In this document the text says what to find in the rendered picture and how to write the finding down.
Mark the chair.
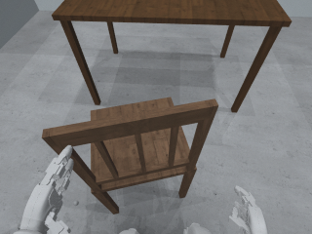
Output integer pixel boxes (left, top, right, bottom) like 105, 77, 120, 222
42, 97, 218, 215

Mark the robot left hand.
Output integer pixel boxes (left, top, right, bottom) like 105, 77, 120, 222
19, 145, 74, 234

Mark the table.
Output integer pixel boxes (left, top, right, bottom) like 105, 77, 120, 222
52, 0, 292, 113

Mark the robot right hand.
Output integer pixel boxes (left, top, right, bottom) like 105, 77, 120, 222
228, 185, 269, 234

